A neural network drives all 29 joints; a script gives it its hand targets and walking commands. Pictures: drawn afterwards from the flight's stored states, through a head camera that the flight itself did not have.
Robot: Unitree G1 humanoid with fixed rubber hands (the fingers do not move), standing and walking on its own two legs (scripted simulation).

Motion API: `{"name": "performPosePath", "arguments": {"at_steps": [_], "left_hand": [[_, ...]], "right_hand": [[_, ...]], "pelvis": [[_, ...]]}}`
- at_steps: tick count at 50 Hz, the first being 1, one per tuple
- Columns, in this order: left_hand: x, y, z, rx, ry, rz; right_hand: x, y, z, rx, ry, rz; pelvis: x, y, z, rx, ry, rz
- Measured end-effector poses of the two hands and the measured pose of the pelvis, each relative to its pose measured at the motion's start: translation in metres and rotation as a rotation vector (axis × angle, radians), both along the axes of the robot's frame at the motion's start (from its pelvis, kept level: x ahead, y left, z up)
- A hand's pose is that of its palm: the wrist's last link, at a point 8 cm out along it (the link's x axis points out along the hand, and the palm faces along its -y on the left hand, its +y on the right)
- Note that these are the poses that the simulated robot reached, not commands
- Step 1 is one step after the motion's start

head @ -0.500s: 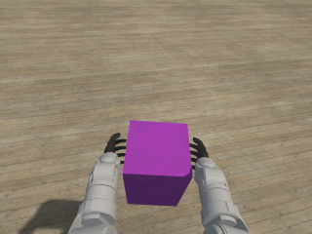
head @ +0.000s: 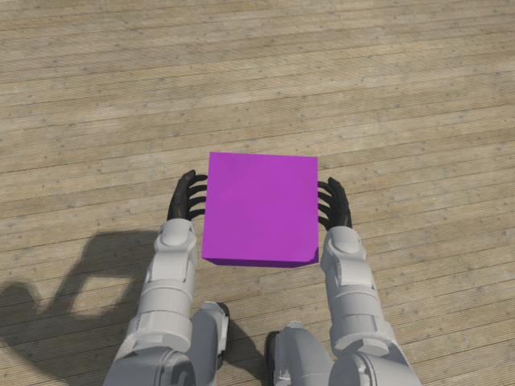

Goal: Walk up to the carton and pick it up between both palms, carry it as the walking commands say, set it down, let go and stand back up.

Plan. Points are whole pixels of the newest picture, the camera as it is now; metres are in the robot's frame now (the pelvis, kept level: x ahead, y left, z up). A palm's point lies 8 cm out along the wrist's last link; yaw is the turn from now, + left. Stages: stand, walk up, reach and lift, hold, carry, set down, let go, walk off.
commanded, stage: set down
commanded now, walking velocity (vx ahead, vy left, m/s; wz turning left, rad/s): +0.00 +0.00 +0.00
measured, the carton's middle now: (258, 220) +0.38 +0.01 -0.13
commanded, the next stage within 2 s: none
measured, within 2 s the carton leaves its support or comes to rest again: neither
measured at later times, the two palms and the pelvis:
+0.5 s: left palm (194, 219) +0.38 +0.14 -0.15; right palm (327, 224) +0.38 -0.12 -0.14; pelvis -0.01 +0.01 -0.08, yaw -1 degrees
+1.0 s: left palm (200, 217) +0.41 +0.14 -0.23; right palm (317, 221) +0.42 -0.12 -0.22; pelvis -0.02 -0.01 -0.14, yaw -2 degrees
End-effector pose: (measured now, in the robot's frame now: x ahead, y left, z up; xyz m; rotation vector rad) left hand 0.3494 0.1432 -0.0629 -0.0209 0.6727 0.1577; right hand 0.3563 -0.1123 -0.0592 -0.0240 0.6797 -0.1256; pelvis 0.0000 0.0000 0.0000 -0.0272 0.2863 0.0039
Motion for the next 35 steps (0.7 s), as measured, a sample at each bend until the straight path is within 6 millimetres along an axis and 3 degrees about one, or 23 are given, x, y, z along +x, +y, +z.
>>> {"name": "performPosePath", "arguments": {"at_steps": [16, 35], "left_hand": [[0.018, -0.004, -0.058, -0.001, -0.026, -0.004], [0.038, -0.009, -0.121, 0.006, -0.010, -0.010]], "right_hand": [[0.016, -0.005, -0.058, 0.015, -0.029, -0.015], [0.039, -0.009, -0.116, 0.021, -0.014, -0.020]], "pelvis": [[-0.007, 0.010, -0.051, -0.006, 0.134, -0.011], [-0.009, 0.001, -0.100, -0.002, 0.233, -0.014]]}}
